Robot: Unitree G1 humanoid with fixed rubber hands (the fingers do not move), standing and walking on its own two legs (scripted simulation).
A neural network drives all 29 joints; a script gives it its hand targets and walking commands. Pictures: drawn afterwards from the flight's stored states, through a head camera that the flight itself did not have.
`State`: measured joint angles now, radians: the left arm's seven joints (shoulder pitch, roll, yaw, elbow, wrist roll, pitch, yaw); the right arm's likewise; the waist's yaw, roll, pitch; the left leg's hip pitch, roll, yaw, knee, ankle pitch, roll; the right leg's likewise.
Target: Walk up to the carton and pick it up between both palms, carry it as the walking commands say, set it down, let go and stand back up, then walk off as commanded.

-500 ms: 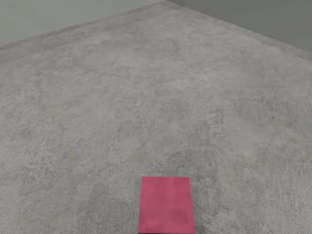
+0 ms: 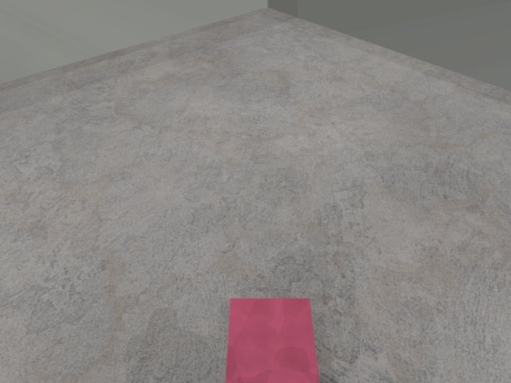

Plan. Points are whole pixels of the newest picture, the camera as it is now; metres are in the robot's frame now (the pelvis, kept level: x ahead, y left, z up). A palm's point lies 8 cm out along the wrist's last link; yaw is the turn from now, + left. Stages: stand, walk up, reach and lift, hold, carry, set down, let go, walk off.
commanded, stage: walk up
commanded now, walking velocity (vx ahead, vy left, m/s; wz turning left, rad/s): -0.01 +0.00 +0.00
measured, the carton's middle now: (270, 349) +0.40 -0.01 -0.69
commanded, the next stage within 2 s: stand in 0.14 s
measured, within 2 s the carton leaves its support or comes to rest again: neither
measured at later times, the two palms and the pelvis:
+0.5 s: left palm out of the picture +0.11 +0.23 -0.15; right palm out of the picture +0.10 -0.24 -0.15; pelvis -0.03 +0.00 -0.03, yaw +1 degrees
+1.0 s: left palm out of the picture +0.12 +0.21 -0.18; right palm out of the picture +0.14 -0.22 -0.19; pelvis -0.10 -0.04 -0.08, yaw +7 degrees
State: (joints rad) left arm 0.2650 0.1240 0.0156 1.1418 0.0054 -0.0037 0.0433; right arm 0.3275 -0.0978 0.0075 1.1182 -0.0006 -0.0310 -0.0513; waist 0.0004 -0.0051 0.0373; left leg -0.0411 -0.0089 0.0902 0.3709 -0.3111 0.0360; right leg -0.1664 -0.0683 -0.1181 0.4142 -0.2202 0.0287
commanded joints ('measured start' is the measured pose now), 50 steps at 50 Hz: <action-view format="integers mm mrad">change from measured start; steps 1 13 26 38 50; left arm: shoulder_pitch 94 104 -76 -268 -605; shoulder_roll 63 66 158 157 260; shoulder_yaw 9 5 -84 107 92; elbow -2 9 -409 -802 -750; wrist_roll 0 2 -195 64 -36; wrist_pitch -5 -7 568 452 493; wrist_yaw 2 6 2 -144 -178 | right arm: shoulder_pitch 109 121 -169 -283 -550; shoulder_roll -81 -66 -134 -25 -62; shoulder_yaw -10 -8 74 -147 -135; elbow -3 5 -462 -855 -855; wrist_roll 0 5 193 -22 81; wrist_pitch -1 -4 606 497 578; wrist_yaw -4 -4 15 28 5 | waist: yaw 2 -2 12 -37 -52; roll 13 9 -4 22 86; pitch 53 58 -378 -527 -416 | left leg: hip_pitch -111 -92 -550 -718 -853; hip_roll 122 127 58 -12 -10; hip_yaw -85 -90 -191 -150 -95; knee -67 -69 286 462 477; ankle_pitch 323 330 482 411 -243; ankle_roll -5 1 22 -41 -11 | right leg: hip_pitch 50 37 -156 -337 -386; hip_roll -67 -66 67 69 56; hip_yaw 62 66 156 122 101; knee -25 -20 326 434 450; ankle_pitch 235 242 301 506 -193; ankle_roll -25 -25 -106 -5 -39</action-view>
